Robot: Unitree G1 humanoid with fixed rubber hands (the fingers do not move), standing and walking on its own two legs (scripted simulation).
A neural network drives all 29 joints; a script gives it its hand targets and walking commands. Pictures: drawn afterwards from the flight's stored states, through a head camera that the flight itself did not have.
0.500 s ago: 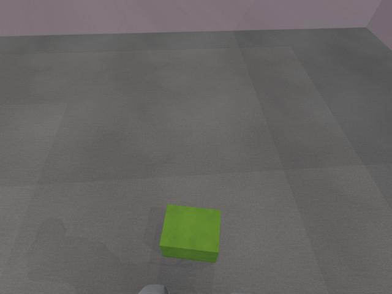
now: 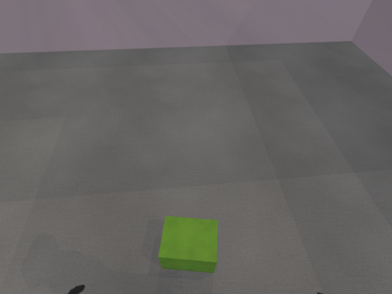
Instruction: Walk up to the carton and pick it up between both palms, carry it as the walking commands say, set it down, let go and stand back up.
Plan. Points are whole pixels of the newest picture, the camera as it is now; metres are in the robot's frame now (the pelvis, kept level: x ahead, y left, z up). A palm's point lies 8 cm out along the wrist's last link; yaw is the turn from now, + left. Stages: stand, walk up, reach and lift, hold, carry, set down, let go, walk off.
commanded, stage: walk up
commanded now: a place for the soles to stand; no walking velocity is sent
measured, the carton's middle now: (189, 244) +0.44 +0.04 -0.69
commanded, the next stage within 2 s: reach and lift in 0.42 s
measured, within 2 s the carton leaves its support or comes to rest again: neither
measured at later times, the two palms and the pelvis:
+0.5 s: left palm out of the picture +0.09 +0.28 -0.12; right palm out of the picture +0.08 -0.28 -0.12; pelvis -0.01 +0.01 -0.01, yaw +0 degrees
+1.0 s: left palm (94, 266) +0.21 +0.27 -0.17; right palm (304, 273) +0.21 -0.25 -0.16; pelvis -0.01 +0.01 -0.06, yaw +2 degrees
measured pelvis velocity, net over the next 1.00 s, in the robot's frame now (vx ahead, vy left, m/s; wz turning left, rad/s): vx -0.01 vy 0.01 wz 0.03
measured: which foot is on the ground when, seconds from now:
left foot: down 0.00-1.00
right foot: down 0.00-1.00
